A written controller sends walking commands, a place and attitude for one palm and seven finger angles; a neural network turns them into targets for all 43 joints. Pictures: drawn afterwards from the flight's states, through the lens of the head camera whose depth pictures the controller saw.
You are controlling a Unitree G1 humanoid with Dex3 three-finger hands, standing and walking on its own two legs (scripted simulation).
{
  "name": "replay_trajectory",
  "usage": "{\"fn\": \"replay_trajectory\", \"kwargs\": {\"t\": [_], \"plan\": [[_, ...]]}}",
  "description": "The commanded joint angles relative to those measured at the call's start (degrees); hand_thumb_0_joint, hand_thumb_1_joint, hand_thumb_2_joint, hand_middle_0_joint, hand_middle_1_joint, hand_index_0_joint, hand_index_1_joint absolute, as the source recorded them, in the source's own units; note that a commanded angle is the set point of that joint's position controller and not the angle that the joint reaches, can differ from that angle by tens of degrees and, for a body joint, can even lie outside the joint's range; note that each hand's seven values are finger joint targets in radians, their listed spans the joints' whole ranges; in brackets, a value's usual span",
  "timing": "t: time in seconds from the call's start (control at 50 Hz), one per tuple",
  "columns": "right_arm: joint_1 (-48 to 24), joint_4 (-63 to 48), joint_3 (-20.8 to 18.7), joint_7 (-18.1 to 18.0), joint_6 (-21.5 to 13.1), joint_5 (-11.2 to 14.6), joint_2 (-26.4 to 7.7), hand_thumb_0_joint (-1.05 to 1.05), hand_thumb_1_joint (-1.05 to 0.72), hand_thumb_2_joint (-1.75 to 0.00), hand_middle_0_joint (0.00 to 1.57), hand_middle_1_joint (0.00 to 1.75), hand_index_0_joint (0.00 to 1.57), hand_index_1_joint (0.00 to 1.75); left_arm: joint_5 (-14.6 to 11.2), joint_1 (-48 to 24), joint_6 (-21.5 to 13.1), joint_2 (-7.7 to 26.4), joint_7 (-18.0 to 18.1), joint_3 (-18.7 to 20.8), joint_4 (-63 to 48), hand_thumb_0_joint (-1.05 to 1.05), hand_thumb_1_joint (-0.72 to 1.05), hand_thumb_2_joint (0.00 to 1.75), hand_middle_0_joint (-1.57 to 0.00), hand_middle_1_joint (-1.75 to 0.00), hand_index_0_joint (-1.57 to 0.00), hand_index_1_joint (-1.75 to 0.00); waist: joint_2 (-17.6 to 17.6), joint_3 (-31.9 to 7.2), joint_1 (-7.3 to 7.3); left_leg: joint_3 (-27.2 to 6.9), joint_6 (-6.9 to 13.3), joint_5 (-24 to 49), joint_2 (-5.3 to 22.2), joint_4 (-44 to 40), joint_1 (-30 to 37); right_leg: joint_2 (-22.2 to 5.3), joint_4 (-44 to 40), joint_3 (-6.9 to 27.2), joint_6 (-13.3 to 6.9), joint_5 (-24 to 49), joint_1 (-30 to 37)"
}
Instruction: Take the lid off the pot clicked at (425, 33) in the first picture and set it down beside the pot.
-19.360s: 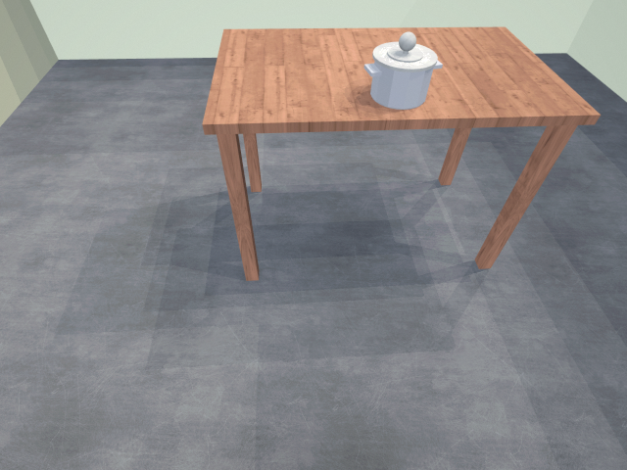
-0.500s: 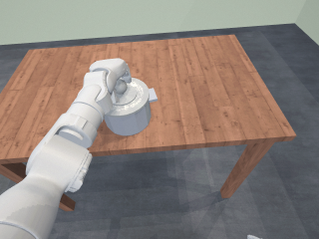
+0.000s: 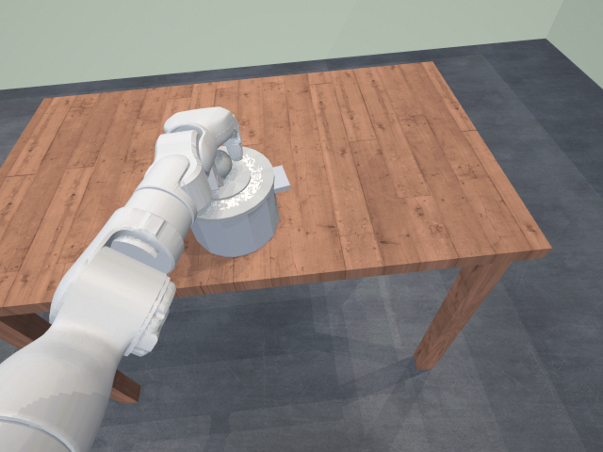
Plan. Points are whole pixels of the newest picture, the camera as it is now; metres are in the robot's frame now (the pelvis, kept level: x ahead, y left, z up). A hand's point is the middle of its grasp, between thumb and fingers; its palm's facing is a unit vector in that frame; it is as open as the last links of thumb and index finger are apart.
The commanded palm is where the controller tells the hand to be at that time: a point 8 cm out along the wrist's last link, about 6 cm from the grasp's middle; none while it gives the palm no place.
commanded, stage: close the fingers and squeeze the knob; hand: left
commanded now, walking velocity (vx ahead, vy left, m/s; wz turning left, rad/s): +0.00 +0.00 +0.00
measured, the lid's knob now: (217, 163) +0.52 +0.10 +0.10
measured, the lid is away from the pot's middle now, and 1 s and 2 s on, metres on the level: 0.00 0.00 0.01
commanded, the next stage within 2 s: lift the lid straight up in 1.06 s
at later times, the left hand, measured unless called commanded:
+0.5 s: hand (213, 166) +0.48 +0.10 +0.12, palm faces -0.32 -0.06 -0.95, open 7.2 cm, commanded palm +0.48 +0.10 +0.18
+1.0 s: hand (213, 166) +0.48 +0.10 +0.12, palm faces -0.34 -0.07 -0.94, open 7.1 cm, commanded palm +0.48 +0.10 +0.18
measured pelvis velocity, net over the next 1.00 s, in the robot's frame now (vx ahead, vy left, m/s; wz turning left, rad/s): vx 0.00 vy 0.00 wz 0.00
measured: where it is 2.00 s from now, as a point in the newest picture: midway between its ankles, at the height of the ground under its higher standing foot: outside the picture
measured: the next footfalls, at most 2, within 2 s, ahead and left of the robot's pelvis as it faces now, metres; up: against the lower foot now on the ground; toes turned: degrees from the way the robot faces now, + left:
none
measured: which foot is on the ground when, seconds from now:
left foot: down 0.00-1.00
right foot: down 0.00-1.00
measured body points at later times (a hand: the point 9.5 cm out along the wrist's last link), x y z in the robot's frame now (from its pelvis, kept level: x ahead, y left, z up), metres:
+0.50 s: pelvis +0.01 +0.00 +0.00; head +0.05 -0.03 +0.45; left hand +0.50 +0.10 +0.18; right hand +0.08 -0.26 -0.14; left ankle -0.03 +0.09 -0.74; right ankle +0.00 -0.13 -0.74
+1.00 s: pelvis +0.00 +0.00 +0.00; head +0.04 -0.03 +0.45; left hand +0.50 +0.10 +0.18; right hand +0.07 -0.26 -0.14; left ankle -0.03 +0.09 -0.74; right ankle +0.00 -0.13 -0.74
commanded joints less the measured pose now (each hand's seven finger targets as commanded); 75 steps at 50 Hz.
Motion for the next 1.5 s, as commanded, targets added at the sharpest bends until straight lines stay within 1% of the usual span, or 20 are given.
{"fn": "replay_trajectory", "kwargs": {"t": [0.0,0.04,0.08,0.16,0.24,0.32,0.42,0.48,0.54,0.62,0.7,0.92,1.0,1.06,1.08,1.18,1.3,1.38,1.44,1.48], "plan": [[0.33,-5.64,-2.30,-0.70,-2.09,-0.12,-7.83,0.00,-0.90,-0.90,0.20,0.30,0.20,0.30,0.90,-30.94,0.47,11.00,1.76,2.98,-8.70,0.00,0.21,0.94,-0.65,-0.99,-0.65,-0.99,-7.80,-19.83,-1.24,-3.26,1.18,16.86,0.18,-0.87,9.49,2.56,-1.47,-1.09,-2.19,19.77,7.06],[0.40,-5.58,-2.22,-0.98,-1.91,-0.10,-8.11,0.00,-0.90,-0.90,0.20,0.30,0.20,0.30,1.15,-30.88,0.42,13.13,1.58,4.32,-7.96,0.00,0.23,0.92,-0.67,-1.00,-0.67,-1.00,-8.10,-20.33,-1.30,-3.15,1.23,15.68,0.15,-1.08,8.59,2.42,-1.50,-0.75,-2.15,19.58,8.00],[0.72,-5.57,-2.24,-0.98,-2.05,0.02,-7.84,0.00,-0.90,-0.90,0.20,0.30,0.20,0.30,1.33,-31.64,0.61,11.18,1.41,2.61,-7.65,0.00,0.26,0.90,-0.68,-1.00,-0.68,-1.00,-7.01,-20.49,-1.64,-3.40,1.20,16.34,0.20,-0.80,9.57,2.56,-1.30,-0.94,-2.26,19.20,6.66],[0.57,-6.50,-2.53,-0.43,-2.74,-0.53,-7.30,0.00,-0.90,-0.90,0.20,0.30,0.20,0.30,1.84,-31.67,-1.32,12.02,1.49,3.54,-13.12,0.00,0.31,0.85,-0.71,-1.02,-0.71,-1.02,-2.77,-27.15,-0.41,-4.61,0.71,25.31,0.70,0.58,15.32,2.40,-0.28,-0.80,-2.37,22.62,7.69],[0.59,-6.33,-2.78,-0.30,-2.45,-0.36,-7.46,0.00,-0.90,-0.90,0.20,0.30,0.20,0.30,0.84,-30.75,-1.04,12.17,1.75,4.46,-12.97,0.00,0.37,0.79,-0.75,-1.03,-0.75,-1.03,-7.49,-24.93,-0.46,-3.90,1.06,24.52,0.80,0.45,12.80,2.59,-0.74,-1.00,-2.05,24.40,9.09],[-0.61,-6.75,-2.86,0.18,-2.50,-0.25,-7.07,0.00,-0.90,-0.90,0.20,0.30,0.20,0.30,-0.02,-30.27,-0.90,8.16,1.75,1.68,-15.47,0.00,0.44,0.72,-0.78,-1.03,-0.78,-1.03,-5.54,-24.40,-0.33,-3.96,1.04,27.55,0.73,0.79,14.19,2.39,-0.72,-1.06,-2.11,25.51,8.00],[-1.37,-6.86,-2.63,0.37,-1.81,-0.37,-7.05,0.00,-0.90,-0.90,0.20,0.30,0.20,0.30,0.37,-30.34,-0.13,10.37,1.98,3.32,-16.44,0.00,0.52,0.61,-0.83,-1.03,-0.83,-1.03,-5.52,-24.53,0.11,-3.73,1.07,26.95,0.48,0.73,13.48,2.25,-0.53,-1.06,-2.22,26.26,9.42],[-1.43,-6.55,-2.37,0.21,-1.14,-0.31,-7.13,0.00,-0.90,-0.90,0.20,0.30,0.20,0.30,1.34,-29.18,0.85,12.33,1.92,4.36,-14.23,0.00,0.47,0.71,-0.77,-1.01,-0.78,-1.01,-7.52,-24.20,0.10,-3.29,1.15,25.26,0.40,0.42,12.27,2.35,-0.41,-0.95,-2.13,26.61,10.51],[-2.23,-6.85,-2.45,0.43,-0.97,-0.21,-6.81,0.00,-0.90,-0.90,0.20,0.30,0.20,0.30,1.64,-29.01,0.79,8.83,1.45,1.53,-14.21,0.00,0.47,0.75,-0.75,-1.00,-0.77,-1.00,-6.35,-23.91,-0.25,-3.64,0.98,27.10,0.66,0.93,13.50,2.32,-0.18,-1.15,-2.15,25.96,8.63],[-2.15,-7.02,-2.44,0.31,-0.51,-0.40,-7.15,0.00,-0.90,-0.90,0.20,0.30,0.20,0.30,1.08,-29.91,0.77,11.36,1.50,4.05,-15.66,0.00,0.50,0.77,-0.75,-1.00,-0.78,-1.00,-6.46,-25.31,0.03,-3.55,0.96,27.05,0.59,0.87,13.59,2.19,-0.41,-0.97,-2.22,26.51,9.89],[-2.13,-6.54,-2.28,0.16,-0.34,-0.15,-6.95,0.00,-0.90,-0.90,0.20,0.30,0.20,0.30,1.17,-30.11,1.55,8.67,1.37,1.69,-12.59,0.00,0.55,0.78,-0.76,-0.99,-0.79,-1.00,-7.34,-22.55,-0.73,-3.59,0.87,24.35,0.52,0.50,12.79,2.49,-0.45,-1.35,-2.17,24.15,7.81],[-0.99,-6.78,-2.22,-0.81,-0.68,-0.34,-7.52,0.00,-0.90,-0.90,0.20,0.30,0.20,0.30,1.31,-30.51,0.56,13.24,0.87,5.19,-11.68,0.00,0.66,0.82,-0.81,-1.02,-0.84,-1.03,-7.80,-23.21,-0.46,-3.27,1.29,22.02,0.22,-0.02,10.63,2.24,-1.05,-0.72,-2.33,24.66,10.23],[-0.64,-6.58,-2.26,-0.79,-0.82,-0.03,-7.38,0.00,-0.90,-0.90,0.20,0.30,0.20,0.30,1.77,-31.10,0.36,10.71,0.89,2.34,-11.13,0.00,0.70,0.84,-0.83,-1.03,-0.86,-1.04,-6.70,-21.86,-1.19,-3.22,1.14,19.54,0.39,-0.49,10.92,2.50,-1.28,-0.98,-2.28,21.90,8.14],[0.05,-5.92,-2.11,-1.02,-0.91,-0.02,-7.90,0.00,-0.90,-0.90,0.20,0.30,0.20,0.30,1.95,-31.11,0.58,12.36,1.27,3.38,-8.25,0.00,0.72,0.85,-0.85,-1.04,-0.88,-1.05,-6.80,-19.59,-1.38,-2.96,1.15,16.32,0.29,-1.03,8.75,2.62,-1.55,-0.99,-2.33,19.70,7.36],[0.40,-6.04,-2.22,-1.06,-1.25,-0.09,-7.83,0.00,-0.90,-0.90,0.20,0.30,0.20,0.30,1.95,-32.38,0.28,14.49,1.61,5.14,-9.93,0.00,0.72,0.85,-0.85,-1.04,-0.88,-1.05,-6.45,-21.38,-1.02,-3.28,1.13,16.64,0.35,-1.04,9.39,2.55,-1.40,-0.84,-2.37,20.05,8.47],[0.53,-6.29,-2.31,-1.17,-2.00,-0.07,-7.62,0.00,-0.90,-0.90,0.20,0.30,0.20,0.30,2.09,-33.77,-0.17,12.79,1.75,3.36,-10.39,0.00,0.73,0.86,-0.86,-1.05,-0.89,-1.05,-5.18,-22.74,-1.42,-3.41,1.05,17.30,0.48,-0.94,10.94,2.59,-1.45,-0.84,-2.33,19.56,7.45],[1.27,-6.17,-2.39,-1.63,-3.90,-0.28,-7.59,0.00,-0.90,-0.90,0.20,0.30,0.20,0.30,2.22,-37.20,-1.10,19.33,2.75,8.15,-13.70,0.00,0.74,0.87,-0.87,-1.05,-0.90,-1.05,-5.45,-26.63,-0.56,-3.96,1.17,19.80,0.61,-0.96,12.84,2.52,-1.39,-0.39,-2.25,22.08,10.30],[0.78,-6.25,-2.54,-1.27,-5.11,-0.14,-7.15,0.00,-0.90,-0.90,0.20,0.30,0.20,0.30,1.87,-37.62,-1.73,16.55,2.33,5.54,-15.53,0.00,0.74,0.87,-0.87,-1.05,-0.90,-1.05,-4.34,-25.90,-0.62,-4.12,1.09,21.63,0.67,-0.85,14.10,2.53,-1.64,-0.50,-2.12,22.95,9.72],[0.48,-6.36,-2.67,-0.92,-5.88,-0.27,-7.29,0.00,-0.90,-0.90,0.20,0.30,0.20,0.30,2.42,-39.84,-2.36,19.49,2.45,7.36,-19.94,0.00,0.74,0.87,-0.87,-1.05,-0.90,-1.05,-2.86,-28.28,-0.02,-4.84,0.89,24.99,1.01,-0.47,16.72,2.49,-1.32,-0.35,-2.19,23.87,9.93],[0.43,-6.02,-2.59,-0.74,-6.25,-0.36,-6.97,0.00,-0.90,-0.90,0.20,0.30,0.20,0.30,2.48,-39.70,-1.87,17.63,2.57,6.13,-19.08,0.00,0.74,0.87,-0.87,-1.05,-0.90,-1.05,-2.08,-27.17,-0.14,-4.88,0.70,25.16,0.88,-0.37,16.97,2.60,-1.30,-0.65,-2.23,23.29,8.80]]}}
